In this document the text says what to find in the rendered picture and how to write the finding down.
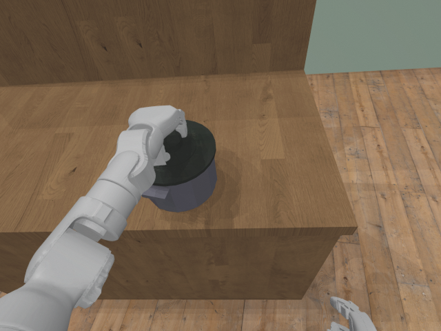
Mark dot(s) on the left robot upper arm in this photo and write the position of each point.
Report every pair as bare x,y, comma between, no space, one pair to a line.
72,274

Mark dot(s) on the robot left forearm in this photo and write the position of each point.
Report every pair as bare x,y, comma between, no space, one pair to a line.
103,211

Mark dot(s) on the lid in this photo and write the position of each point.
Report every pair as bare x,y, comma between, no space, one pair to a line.
191,160

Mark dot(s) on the table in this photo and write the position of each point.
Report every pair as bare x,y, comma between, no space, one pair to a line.
71,74

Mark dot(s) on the pot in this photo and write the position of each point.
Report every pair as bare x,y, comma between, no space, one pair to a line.
185,196

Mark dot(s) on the left robot hand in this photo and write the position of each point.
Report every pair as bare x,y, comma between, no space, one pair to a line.
167,119

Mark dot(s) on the knob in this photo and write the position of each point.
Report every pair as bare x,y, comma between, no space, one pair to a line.
173,142

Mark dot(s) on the right robot hand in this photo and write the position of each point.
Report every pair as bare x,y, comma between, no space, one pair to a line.
358,321

